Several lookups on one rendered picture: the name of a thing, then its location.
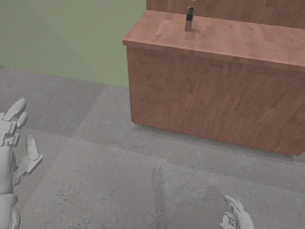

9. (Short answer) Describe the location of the counter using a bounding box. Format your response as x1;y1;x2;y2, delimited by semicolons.
122;0;305;156

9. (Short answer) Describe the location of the left robot forearm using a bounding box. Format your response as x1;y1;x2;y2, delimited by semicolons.
0;194;21;229

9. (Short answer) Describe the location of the robot left hand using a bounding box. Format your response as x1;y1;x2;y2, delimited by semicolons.
0;97;43;195

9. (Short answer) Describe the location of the tap lever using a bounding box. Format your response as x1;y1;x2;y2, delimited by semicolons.
186;7;193;21

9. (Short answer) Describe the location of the robot right hand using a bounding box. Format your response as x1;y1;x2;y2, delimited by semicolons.
219;195;255;229

